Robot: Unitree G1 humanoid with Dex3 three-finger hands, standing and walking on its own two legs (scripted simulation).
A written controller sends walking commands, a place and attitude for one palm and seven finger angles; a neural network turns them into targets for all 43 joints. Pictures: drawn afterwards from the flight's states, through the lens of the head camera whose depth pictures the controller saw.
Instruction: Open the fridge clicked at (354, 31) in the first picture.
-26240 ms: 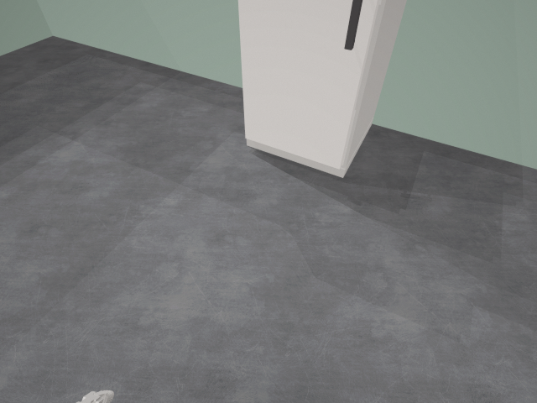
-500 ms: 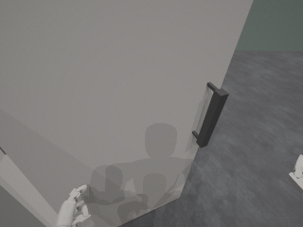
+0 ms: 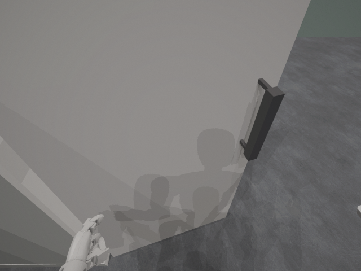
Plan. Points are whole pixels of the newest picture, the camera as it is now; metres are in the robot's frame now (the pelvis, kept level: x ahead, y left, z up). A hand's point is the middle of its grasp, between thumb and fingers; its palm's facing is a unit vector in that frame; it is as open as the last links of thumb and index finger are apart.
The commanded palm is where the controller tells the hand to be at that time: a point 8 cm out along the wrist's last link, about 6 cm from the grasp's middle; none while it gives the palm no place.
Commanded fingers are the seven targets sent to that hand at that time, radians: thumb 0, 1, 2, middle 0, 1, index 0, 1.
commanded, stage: step back with the hand held close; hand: right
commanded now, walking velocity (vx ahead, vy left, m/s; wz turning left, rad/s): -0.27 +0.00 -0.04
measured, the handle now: (255, 122) +0.46 -0.17 +0.08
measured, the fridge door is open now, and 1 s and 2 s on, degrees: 72 72 72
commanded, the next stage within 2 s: stop stepping back and stand still in 0.94 s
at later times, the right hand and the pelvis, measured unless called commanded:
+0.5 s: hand out of the picture +0.14 -0.27 +0.16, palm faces +0.47 +0.80 -0.38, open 7.4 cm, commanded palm +0.07 -0.31 +0.18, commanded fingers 0.00 -0.90 -0.90 0.20 0.30 0.20 0.30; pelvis -0.06 -0.01 -0.02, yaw -2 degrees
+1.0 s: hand out of the picture +0.07 -0.27 +0.17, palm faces +0.37 +0.83 -0.42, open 7.4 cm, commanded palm +0.00 -0.31 +0.18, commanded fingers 0.00 -0.90 -0.90 0.20 0.30 0.20 0.30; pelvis -0.15 -0.01 -0.01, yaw +1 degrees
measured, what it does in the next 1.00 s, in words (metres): walks backwards: left foot, then right foot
